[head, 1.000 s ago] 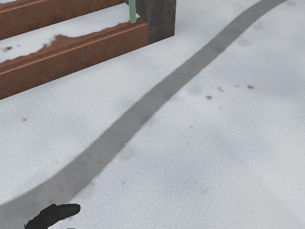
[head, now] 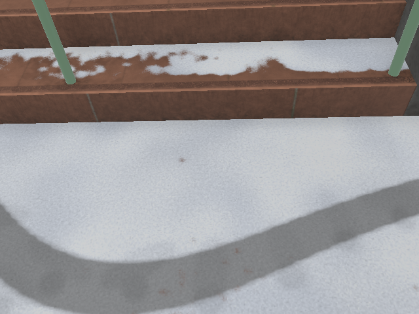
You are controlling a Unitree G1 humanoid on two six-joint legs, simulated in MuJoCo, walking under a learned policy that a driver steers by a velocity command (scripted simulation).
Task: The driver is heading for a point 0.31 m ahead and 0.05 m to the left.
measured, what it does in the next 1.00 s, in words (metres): steps on the spot: left foot, then right foot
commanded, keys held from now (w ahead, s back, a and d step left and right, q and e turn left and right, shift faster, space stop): q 0.38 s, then no key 0.24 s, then e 0.38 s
